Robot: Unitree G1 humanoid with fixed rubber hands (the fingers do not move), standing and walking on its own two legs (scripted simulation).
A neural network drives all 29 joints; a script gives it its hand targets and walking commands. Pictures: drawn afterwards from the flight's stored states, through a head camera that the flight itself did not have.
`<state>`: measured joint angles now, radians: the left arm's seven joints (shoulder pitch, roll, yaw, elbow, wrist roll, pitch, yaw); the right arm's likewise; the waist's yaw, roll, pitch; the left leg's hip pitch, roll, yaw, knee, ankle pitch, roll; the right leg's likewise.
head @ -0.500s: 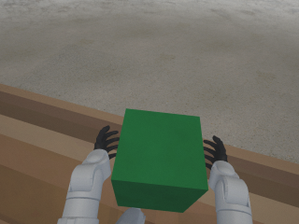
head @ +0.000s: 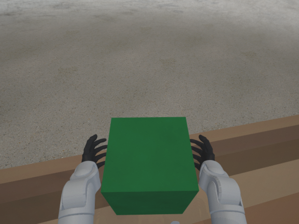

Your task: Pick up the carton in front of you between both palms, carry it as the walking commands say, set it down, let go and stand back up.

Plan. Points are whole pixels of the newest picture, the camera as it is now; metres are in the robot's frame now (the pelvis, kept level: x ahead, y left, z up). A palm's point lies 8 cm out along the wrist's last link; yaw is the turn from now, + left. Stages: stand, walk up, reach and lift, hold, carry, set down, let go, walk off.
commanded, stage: carry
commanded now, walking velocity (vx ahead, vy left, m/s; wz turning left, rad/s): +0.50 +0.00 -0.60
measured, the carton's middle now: (149, 168) +0.32 +0.00 -0.02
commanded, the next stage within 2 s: none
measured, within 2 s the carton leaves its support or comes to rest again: neither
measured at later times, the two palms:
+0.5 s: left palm (106, 119) +0.61 +0.17 -0.11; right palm (173, 121) +0.60 -0.13 -0.11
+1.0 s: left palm (83, 105) +0.88 +0.36 -0.27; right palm (132, 95) +0.96 +0.07 -0.25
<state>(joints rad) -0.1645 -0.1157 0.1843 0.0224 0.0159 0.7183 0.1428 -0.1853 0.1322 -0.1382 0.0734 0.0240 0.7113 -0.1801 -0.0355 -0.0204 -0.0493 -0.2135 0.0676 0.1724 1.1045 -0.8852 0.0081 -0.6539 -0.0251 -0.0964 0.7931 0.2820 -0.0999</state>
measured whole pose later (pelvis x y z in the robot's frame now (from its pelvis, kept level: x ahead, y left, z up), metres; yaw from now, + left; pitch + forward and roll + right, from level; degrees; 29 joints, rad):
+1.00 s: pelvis +0.63 +0.14 -0.31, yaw +16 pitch +5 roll -3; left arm -0.19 -0.12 0.16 -0.03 0.03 0.72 0.17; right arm -0.24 0.11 -0.16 0.03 0.06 0.72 -0.18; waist -0.07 -0.02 -0.05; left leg -0.32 -0.23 -0.14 1.01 -0.68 0.18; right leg -0.68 0.02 -0.01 0.77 0.27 -0.01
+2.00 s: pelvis +1.35 +0.39 -0.80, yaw +19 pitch +1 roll -3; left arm -0.29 -0.11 0.07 0.21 -0.03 0.69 0.24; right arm -0.16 0.11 -0.25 0.21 -0.10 0.67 -0.20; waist 0.19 -0.02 -0.09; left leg -0.66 -0.01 -0.05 1.68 -0.65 0.03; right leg -0.32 0.11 -0.10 0.80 -0.52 -0.11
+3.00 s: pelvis +1.96 +0.69 -0.92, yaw +18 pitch +4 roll +1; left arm -0.38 -0.19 0.14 -0.06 0.13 0.95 0.30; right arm -0.36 0.18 -0.13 -0.10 -0.13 0.97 -0.31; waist 0.01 0.00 -0.06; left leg -0.43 0.03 0.14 0.46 -0.20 0.01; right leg -0.20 -0.05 -0.08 0.34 -0.21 0.00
